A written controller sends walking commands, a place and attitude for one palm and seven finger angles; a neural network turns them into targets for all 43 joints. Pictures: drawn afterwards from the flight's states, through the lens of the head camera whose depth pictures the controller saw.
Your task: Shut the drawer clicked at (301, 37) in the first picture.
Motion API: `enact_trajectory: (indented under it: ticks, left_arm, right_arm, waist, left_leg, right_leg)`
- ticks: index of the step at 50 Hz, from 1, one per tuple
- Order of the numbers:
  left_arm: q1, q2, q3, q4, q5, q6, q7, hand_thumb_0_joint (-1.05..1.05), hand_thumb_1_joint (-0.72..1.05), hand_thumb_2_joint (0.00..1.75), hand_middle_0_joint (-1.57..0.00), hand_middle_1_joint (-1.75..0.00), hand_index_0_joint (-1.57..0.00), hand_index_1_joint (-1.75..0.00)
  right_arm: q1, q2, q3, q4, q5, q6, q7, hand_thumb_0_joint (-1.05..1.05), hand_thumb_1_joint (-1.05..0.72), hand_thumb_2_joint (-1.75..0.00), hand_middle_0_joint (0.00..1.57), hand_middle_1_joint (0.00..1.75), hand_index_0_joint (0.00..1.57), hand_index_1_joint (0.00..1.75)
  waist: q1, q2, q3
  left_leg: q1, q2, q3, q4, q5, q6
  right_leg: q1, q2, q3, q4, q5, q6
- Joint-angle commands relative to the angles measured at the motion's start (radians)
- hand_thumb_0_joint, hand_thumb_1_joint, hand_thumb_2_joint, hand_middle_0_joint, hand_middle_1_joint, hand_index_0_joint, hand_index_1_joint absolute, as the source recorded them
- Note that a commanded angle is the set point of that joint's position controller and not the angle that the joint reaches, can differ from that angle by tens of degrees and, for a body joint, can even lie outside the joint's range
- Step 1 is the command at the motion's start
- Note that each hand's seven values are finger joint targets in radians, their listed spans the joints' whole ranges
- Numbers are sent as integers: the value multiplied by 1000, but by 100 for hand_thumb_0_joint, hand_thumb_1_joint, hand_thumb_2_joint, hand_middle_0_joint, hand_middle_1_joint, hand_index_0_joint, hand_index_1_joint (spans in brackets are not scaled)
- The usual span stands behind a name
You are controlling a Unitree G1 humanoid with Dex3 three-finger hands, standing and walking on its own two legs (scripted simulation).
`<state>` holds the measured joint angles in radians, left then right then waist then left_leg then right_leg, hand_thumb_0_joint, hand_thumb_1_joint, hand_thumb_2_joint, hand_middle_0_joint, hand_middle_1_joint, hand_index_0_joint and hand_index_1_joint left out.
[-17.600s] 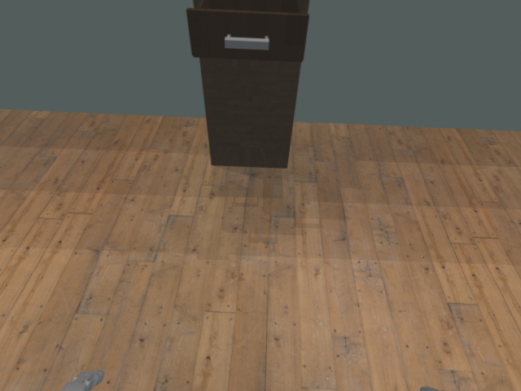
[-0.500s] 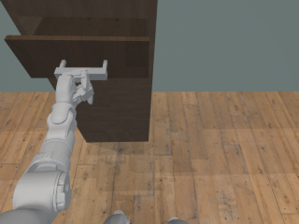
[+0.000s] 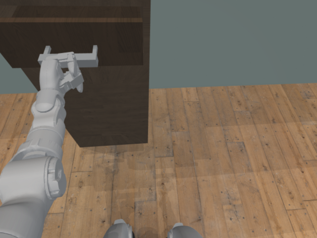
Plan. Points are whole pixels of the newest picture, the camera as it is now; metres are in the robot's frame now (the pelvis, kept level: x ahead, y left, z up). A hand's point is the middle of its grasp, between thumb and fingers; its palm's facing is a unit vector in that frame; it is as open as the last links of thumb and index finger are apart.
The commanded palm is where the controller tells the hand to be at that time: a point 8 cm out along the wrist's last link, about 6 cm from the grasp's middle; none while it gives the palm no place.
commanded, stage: push the drawer shut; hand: left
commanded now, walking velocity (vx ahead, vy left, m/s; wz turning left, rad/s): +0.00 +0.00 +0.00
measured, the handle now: (70, 54) +0.58 +0.20 +0.10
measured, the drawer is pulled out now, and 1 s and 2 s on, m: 0.06 0.00 0.00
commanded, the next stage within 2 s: pull the fist back off the drawer in 0.76 s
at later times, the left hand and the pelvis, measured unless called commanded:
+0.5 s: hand (81, 57) +0.56 +0.17 +0.10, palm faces +0.03 -1.00 -0.02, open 3.0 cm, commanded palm +0.56 +0.21 +0.10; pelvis +0.00 +0.01 -0.01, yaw -1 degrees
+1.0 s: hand (78, 56) +0.57 +0.18 +0.10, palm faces +0.04 -1.00 -0.03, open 3.0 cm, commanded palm +0.58 +0.20 +0.10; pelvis -0.02 +0.02 -0.02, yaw +0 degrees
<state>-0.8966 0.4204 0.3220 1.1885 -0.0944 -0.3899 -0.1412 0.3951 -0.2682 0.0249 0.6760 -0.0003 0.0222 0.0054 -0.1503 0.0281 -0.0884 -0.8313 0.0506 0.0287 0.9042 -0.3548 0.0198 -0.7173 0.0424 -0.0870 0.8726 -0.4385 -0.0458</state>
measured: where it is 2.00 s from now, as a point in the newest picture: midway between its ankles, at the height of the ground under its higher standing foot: outside the picture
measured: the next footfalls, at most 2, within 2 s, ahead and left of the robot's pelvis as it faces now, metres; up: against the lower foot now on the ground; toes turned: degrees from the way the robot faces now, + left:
none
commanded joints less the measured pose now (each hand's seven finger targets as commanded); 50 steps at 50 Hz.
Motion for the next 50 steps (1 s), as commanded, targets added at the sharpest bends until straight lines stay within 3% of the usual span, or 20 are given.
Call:
enact_trajectory:
  ticks: [1,5,7,10,13,15,18,19,22,26,27,28,31,36,37,40,44,45,49,50]
  left_arm:
    - [-603,252,28,-202,-8,-50,10,0,90,90,-140,-160,-140,-160]
    - [-664,285,32,-157,6,-32,11,0,90,90,-140,-160,-140,-160]
    - [-705,278,19,-162,14,-32,14,0,90,90,-140,-160,-140,-160]
    - [-732,275,22,-143,22,-32,23,0,90,90,-140,-160,-140,-160]
    - [-763,317,49,-146,34,-32,30,0,90,90,-140,-160,-140,-160]
    - [-772,286,29,-115,40,-23,37,0,90,90,-140,-160,-140,-160]
    - [-786,365,75,-96,53,-8,45,0,90,90,-140,-160,-140,-160]
    - [-797,352,60,-93,55,-1,45,0,90,90,-140,-160,-140,-160]
    - [-822,395,86,-100,67,-1,43,0,90,90,-140,-160,-140,-160]
    - [-861,405,88,-81,71,5,40,0,90,90,-140,-160,-140,-160]
    - [-881,381,71,-93,69,5,40,0,90,90,-140,-160,-140,-160]
    - [-866,409,95,-67,72,8,44,0,90,90,-140,-160,-140,-160]
    - [-946,337,27,-94,76,1,53,0,90,90,-140,-160,-140,-160]
    - [-986,343,24,-89,84,-2,70,0,90,90,-140,-160,-140,-160]
    - [-987,319,2,-76,84,2,71,0,90,90,-140,-160,-140,-160]
    - [-993,337,9,-54,82,13,79,0,90,90,-140,-160,-140,-160]
    - [-1014,341,-4,-58,84,25,83,0,90,90,-140,-160,-140,-160]
    - [-1021,348,4,-65,83,23,85,0,90,90,-140,-160,-140,-160]
    - [-1007,333,-2,-45,86,30,86,0,90,90,-140,-160,-140,-160]
    - [-1005,357,21,-45,87,27,87,0,90,90,-140,-160,-140,-160]
  right_arm:
    - [137,-170,-55,-53,4,-23,-16,0,-90,-90,20,30,20,30]
    - [163,-180,-51,-46,-2,-22,-19,0,-90,-90,20,30,20,30]
    - [172,-181,-51,-46,-6,-25,-18,0,-90,-90,20,30,20,30]
    - [197,-185,-51,-39,-18,-27,-13,0,-90,-90,20,30,20,30]
    - [214,-192,-52,-37,-25,-23,-10,0,-90,-90,20,30,20,30]
    - [226,-193,-51,-31,-29,-19,-6,0,-90,-90,20,30,20,30]
    - [244,-202,-49,-32,-33,-10,-6,0,-90,-90,20,30,20,30]
    - [245,-200,-47,-35,-32,-9,-5,0,-90,-90,20,30,20,30]
    - [263,-203,-46,-36,-37,-2,-5,0,-90,-90,20,30,20,30]
    - [279,-206,-45,-34,-38,5,-4,0,-90,-90,20,30,20,30]
    - [281,-204,-46,-32,-41,4,-3,0,-90,-90,20,30,20,30]
    - [285,-208,-46,-28,-40,5,-5,0,-90,-90,20,30,20,30]
    - [290,-206,-44,-19,-45,0,-2,0,-90,-90,20,30,20,30]
    - [297,-215,-44,-6,-51,-8,-1,0,-90,-90,20,30,20,30]
    - [297,-215,-42,-2,-51,-12,-1,0,-90,-90,20,30,20,30]
    - [298,-225,-38,-2,-52,-20,-5,0,-90,-90,20,30,20,30]
    - [294,-231,-32,-4,-50,-36,-12,0,-90,-90,20,30,20,30]
    - [297,-229,-31,-7,-53,-38,-10,0,-90,-90,20,30,20,30]
    - [292,-228,-30,-14,-53,-42,-6,0,-90,-90,20,30,20,30]
    - [297,-231,-30,-14,-56,-42,-6,0,-90,-90,20,30,20,30]
  waist:
    - [-69,55,-376]
    - [-91,60,-362]
    - [-99,108,-394]
    - [-109,118,-428]
    - [-104,132,-479]
    - [-124,119,-456]
    - [-118,113,-469]
    - [-127,110,-463]
    - [-123,147,-495]
    - [-144,134,-465]
    - [-151,149,-467]
    - [-146,138,-455]
    - [-177,184,-442]
    - [-191,221,-465]
    - [-197,217,-448]
    - [-204,207,-427]
    - [-210,207,-448]
    - [-203,233,-462]
    - [-199,206,-453]
    - [-197,206,-454]
  left_leg:
    - [324,-35,-60,-62,145,33]
    - [295,-31,-70,-50,126,35]
    - [323,-27,-76,-41,136,32]
    - [362,-23,-93,-28,183,31]
    - [371,-20,-97,-17,213,28]
    - [374,-19,-104,-13,226,30]
    - [336,-19,-97,-7,231,31]
    - [326,-22,-91,-5,228,34]
    - [351,-17,-98,-1,265,30]
    - [343,-13,-101,4,267,31]
    - [353,-14,-101,4,266,32]
    - [343,-11,-105,3,250,29]
    - [382,-6,-123,1,230,26]
    - [417,1,-146,6,208,20]
    - [411,2,-150,0,187,20]
    - [385,4,-161,-12,118,22]
    - [374,7,-166,-19,64,23]
    - [387,3,-165,-15,85,23]
    - [365,1,-170,-14,52,20]
    - [371,1,-173,-15,63,21]
  right_leg:
    - [17,13,107,-157,219,44]
    - [-15,14,105,-152,190,43]
    - [-54,14,98,-142,178,42]
    - [-89,20,83,-125,193,36]
    - [-87,21,79,-114,208,36]
    - [-118,24,71,-113,209,35]
    - [-85,25,76,-112,224,37]
    - [-81,25,80,-118,229,40]
    - [-87,26,72,-107,246,36]
    - [-113,31,68,-111,243,38]
    - [-122,32,69,-116,239,39]
    - [-131,33,65,-117,218,37]
    - [-203,33,57,-112,183,35]
    - [-264,31,47,-99,150,29]
    - [-273,30,45,-101,138,29]
    - [-286,27,42,-101,99,28]
    - [-292,23,43,-98,72,31]
    - [-292,25,41,-94,81,27]
    - [-294,25,38,-90,66,27]
    - [-290,25,36,-88,71,25]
